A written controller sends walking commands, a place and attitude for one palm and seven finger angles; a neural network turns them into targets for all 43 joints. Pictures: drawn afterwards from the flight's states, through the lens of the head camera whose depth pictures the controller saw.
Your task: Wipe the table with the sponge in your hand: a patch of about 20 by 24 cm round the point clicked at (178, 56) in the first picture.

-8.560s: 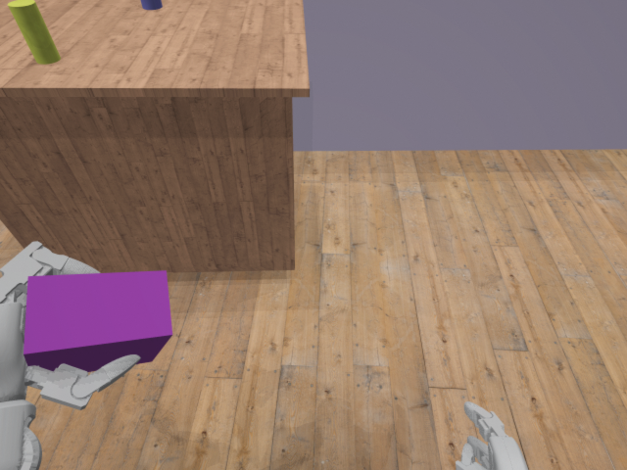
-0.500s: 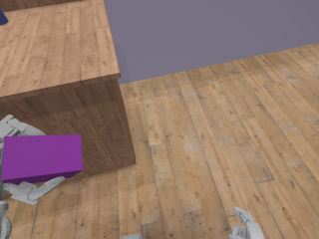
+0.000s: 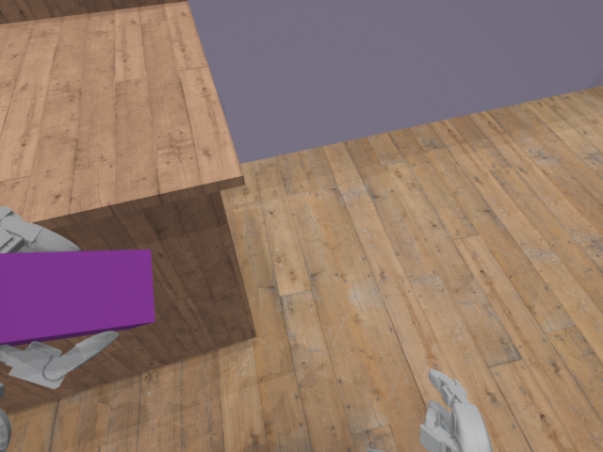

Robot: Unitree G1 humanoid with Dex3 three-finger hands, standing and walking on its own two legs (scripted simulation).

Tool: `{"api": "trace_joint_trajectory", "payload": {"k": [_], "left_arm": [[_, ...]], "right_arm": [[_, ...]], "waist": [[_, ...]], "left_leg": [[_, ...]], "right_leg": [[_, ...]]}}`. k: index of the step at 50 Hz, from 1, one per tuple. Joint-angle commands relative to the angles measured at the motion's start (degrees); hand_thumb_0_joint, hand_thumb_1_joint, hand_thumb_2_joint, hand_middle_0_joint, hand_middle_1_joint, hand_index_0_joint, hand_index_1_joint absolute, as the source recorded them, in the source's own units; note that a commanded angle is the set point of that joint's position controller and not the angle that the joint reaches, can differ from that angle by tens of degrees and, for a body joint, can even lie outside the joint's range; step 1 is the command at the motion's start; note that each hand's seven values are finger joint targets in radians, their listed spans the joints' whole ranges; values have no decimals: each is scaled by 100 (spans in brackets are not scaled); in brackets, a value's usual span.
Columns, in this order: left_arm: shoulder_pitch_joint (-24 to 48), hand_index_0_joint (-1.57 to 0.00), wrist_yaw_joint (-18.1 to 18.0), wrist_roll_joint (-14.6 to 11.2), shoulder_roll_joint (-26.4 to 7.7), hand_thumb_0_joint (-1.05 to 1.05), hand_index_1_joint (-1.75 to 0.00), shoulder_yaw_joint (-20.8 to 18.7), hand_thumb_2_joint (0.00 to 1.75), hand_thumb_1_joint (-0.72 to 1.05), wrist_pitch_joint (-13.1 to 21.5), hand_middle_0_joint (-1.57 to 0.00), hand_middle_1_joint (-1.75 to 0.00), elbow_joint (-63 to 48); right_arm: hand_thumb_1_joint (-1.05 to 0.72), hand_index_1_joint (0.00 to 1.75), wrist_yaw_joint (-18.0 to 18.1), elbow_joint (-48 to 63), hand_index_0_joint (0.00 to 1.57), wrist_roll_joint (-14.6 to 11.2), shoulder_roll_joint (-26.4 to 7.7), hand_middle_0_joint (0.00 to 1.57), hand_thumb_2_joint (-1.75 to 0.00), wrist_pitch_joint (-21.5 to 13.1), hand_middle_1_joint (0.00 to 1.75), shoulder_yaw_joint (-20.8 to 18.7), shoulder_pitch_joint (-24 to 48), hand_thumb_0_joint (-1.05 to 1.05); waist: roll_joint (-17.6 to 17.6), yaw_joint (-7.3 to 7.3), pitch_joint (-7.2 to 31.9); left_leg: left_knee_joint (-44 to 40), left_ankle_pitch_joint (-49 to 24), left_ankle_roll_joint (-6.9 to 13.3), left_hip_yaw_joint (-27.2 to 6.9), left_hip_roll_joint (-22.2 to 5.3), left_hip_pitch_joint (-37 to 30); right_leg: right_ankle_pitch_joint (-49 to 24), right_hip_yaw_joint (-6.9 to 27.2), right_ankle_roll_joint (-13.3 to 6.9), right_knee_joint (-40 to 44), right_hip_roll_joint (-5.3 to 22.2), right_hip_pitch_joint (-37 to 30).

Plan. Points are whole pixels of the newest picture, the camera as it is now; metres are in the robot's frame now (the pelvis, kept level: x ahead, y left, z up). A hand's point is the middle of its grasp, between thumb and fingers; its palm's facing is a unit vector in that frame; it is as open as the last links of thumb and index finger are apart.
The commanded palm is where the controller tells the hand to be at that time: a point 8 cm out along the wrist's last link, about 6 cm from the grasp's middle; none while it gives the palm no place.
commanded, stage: take the last steps up to it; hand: left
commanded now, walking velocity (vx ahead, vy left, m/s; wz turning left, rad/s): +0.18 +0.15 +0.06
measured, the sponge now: (96, 297) +0.23 +0.21 +0.17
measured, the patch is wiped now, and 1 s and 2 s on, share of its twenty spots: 0.00 0.00 0.00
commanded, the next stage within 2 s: come to a stop and stand still in 0.28 s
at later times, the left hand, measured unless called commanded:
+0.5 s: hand (18, 242) +0.28 +0.30 +0.18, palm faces +0.40 -0.79 -0.46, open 10.5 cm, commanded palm +0.21 +0.34 +0.18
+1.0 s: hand (57, 272) +0.27 +0.27 +0.14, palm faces +0.25 -0.88 -0.41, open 10.5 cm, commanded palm +0.21 +0.33 +0.18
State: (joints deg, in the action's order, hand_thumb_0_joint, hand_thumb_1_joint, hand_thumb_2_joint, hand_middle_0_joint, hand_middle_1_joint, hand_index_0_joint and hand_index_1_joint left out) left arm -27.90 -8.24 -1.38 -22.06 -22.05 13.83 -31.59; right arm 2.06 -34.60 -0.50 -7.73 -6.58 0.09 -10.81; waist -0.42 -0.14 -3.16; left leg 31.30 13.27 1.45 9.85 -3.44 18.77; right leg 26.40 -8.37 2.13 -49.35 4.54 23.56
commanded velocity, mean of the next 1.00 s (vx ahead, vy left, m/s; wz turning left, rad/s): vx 0.03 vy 0.00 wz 0.01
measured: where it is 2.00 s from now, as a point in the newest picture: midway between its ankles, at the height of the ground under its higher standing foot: outside the picture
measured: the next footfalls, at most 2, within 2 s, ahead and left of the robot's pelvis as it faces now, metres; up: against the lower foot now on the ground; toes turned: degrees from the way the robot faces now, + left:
right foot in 0.06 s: +0.06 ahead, -0.09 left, +0.00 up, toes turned -9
left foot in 0.42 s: +0.15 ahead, +0.17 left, +0.00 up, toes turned +1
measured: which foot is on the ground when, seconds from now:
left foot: down 0.00-0.08, up 0.10-0.40, down 0.42-1.00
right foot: up 0.00-0.04, down 0.06-0.42, up 0.44-0.72, down 0.74-1.00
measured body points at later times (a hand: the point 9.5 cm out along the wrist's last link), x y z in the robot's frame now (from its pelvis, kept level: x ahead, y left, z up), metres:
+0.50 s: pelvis +0.06 +0.06 -0.01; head +0.10 +0.07 +0.44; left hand +0.25 +0.34 +0.20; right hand +0.25 -0.19 -0.08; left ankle +0.11 +0.17 -0.73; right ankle +0.01 -0.07 -0.69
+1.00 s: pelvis +0.04 +0.05 +0.01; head +0.06 +0.06 +0.45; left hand +0.25 +0.32 +0.17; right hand +0.19 -0.21 -0.07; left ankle +0.11 +0.17 -0.73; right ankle +0.06 -0.05 -0.73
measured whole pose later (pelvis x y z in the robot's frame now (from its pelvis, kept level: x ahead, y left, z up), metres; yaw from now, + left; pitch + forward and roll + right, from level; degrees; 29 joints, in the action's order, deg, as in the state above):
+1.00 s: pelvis +0.04 +0.05 +0.01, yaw -3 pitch -2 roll +0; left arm -27.2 -3.1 -1.4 -19.3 -18.2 9.3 -26.2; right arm 1.2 -32.8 -0.4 -14.3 -7.6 -0.8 -14.0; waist 0.7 -0.3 -4.5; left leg 27.8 10.2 0.6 3.6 -2.2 16.6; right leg 12.7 -1.6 -1.9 -27.6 -1.9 12.8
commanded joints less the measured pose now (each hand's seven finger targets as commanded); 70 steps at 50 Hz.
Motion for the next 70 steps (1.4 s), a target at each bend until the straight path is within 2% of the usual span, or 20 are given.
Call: {"api": "trace_joint_trajectory", "payload": {"k": [1,2,4,5,8,11,15,19,21,22,24,28,35,36,37,39,43,47,54,70], "left_arm": [[126,-120,-154,-54,-864,0,-160,-615,130,10,222,-120,-160,-913],[264,-120,-152,-15,-947,0,-160,-663,130,10,195,-120,-160,-773],[517,-120,-189,-75,-1230,0,-160,-875,130,10,172,-120,-160,-428],[609,-120,-173,-149,-1084,0,-160,-708,130,10,179,-120,-160,-335],[557,-120,-126,-37,-1011,0,-160,-687,130,10,347,-120,-160,-478],[400,-120,-154,53,-919,0,-160,-555,130,10,452,-120,-160,-645],[6,-120,-268,49,-1040,0,-160,-762,130,10,432,-120,-160,-1185],[147,-120,-322,14,-1009,0,-160,-768,130,10,433,-120,-160,-1479],[353,-120,-303,-47,-1020,0,-160,-730,130,10,513,-120,-160,-1611],[168,-120,-237,22,-1145,0,-160,-728,130,10,552,-120,-160,-1029],[245,-120,-194,-54,-1164,0,-160,-847,130,10,457,-120,-160,-1218],[101,-120,-93,-105,-848,0,-160,-507,130,10,271,-120,-160,-1776],[289,-120,-114,-150,-835,0,-160,-507,130,10,-41,-120,-160,-1098],[5682,-120,115,526,-5025,0,-160,-3598,130,10,379,-120,-160,-1131],[5022,-120,304,176,-3537,0,-160,-2528,130,10,121,-120,-160,442],[2283,-120,571,-151,-870,0,-160,-468,130,10,-108,-120,-160,1984],[649,-120,523,-210,-544,0,-160,-82,130,10,-96,-120,-160,-347],[742,-120,228,-85,-1538,0,-160,-950,130,10,-8,-120,-160,-1043],[1256,-120,78,-80,-1245,0,-160,-874,130,10,279,-120,-160,-739],[1276,-120,144,-24,-880,0,-160,-405,130,10,119,-120,-160,-783]], "right_arm": [[-90,30,201,636,20,-6,-995,20,-90,-228,30,-286,244,0],[-90,30,217,658,20,12,-982,20,-90,-173,30,-273,252,0],[-90,30,179,745,20,20,-820,20,-90,-127,30,-192,381,0],[-90,30,98,632,20,16,-1003,20,-90,-122,30,-330,350,0],[-90,30,76,522,20,42,-823,20,-90,-3,30,-128,545,0],[-90,30,74,585,20,74,-842,20,-90,48,30,-177,520,0],[-90,30,64,851,20,95,-777,20,-90,50,30,-269,536,0],[-90,30,159,921,20,57,-905,20,-90,98,30,-430,270,0],[-90,30,147,1016,20,-10,-1174,20,-90,79,30,-531,139,0],[-90,30,126,972,20,23,-1122,20,-90,37,30,-484,149,0],[-90,30,99,868,20,44,-1081,20,-90,44,30,-430,220,0],[-90,30,-13,902,20,62,-1010,20,-90,-100,30,-296,250,0],[-90,30,82,884,20,59,-991,20,-90,-144,30,-145,208,0],[-90,30,103,490,20,509,-1358,20,-90,-499,30,-588,-404,0],[-90,30,122,384,20,187,-744,20,-90,-363,30,-354,-183,0],[-90,30,59,797,20,-84,-888,20,-90,-588,30,-314,-4,0],[-90,30,-262,1090,20,-156,-914,20,-90,-435,30,-178,379,0],[-90,30,-27,1167,20,-15,-1061,20,-90,-431,30,-157,492,0],[-90,30,132,1119,20,23,-1158,20,-90,-534,30,-201,292,0],[-90,30,72,1035,20,123,-1033,20,-90,-479,30,-68,363,0]], "waist": [[-840,66,1020],[-317,56,993],[1789,73,708],[1922,70,631],[874,46,604],[1027,18,804],[1171,201,1047],[384,-51,1314],[-1757,-18,1437],[-1392,49,1341],[-1178,-37,1213],[-1487,4,1171],[-1089,-4,975],[185,509,299],[641,124,680],[884,179,592],[730,278,1142],[190,217,581],[-827,149,362],[-566,169,1053]], "left_leg": [[-734,76,510,-978,-1027,-154],[-229,514,337,-813,-813,230],[2116,1799,-170,-280,263,1850],[3224,1549,-284,-835,133,2094],[3588,1085,-387,-994,-77,2185],[2321,774,-356,-531,-29,1504],[694,524,-267,25,205,647],[-799,-635,-215,91,202,-1019],[-985,-3538,685,-2347,-1731,-2056],[-1186,-2878,861,-2677,-1988,-1647],[-1044,-3070,1035,-2423,-1937,-1527],[-1069,-2852,495,-1181,-1402,-1128],[-1072,-998,293,-1066,-1368,-483],[499,-702,84,-340,-985,1124],[937,-4,-170,-327,-158,19],[470,298,-154,-493,267,-438],[-529,-284,73,-699,76,-767],[-478,468,-7,-731,147,-843],[-1328,1180,64,-1285,-95,-368],[-1307,-468,-61,-1310,-77,-996]], "right_leg": [[-577,-157,-40,1780,-134,-1269],[-845,246,-200,2365,136,-1624],[-1300,3455,-1130,3374,2159,-2126],[-1708,3687,-1310,3452,2439,-2115],[-4177,1852,-1050,2846,1873,-2345],[-5328,875,-821,2578,1564,-2325],[-5153,755,-824,2382,1469,-2358],[-3691,438,-433,1241,1001,-1621],[943,183,-17,-845,-124,268],[1275,574,-110,-1488,-181,342],[580,836,-23,-1457,1,592],[-122,406,11,-66,-223,-143],[-751,243,16,2018,-411,-1322],[-2296,1588,-376,2666,325,-1401],[-3175,2033,-969,3229,716,-1078],[-3514,2338,-393,3072,772,-861],[-1936,1407,26,2944,286,-1528],[357,1573,-372,3590,268,-446],[-249,1203,-370,3089,-344,-963],[-1933,829,-293,2934,-450,-1454]]}}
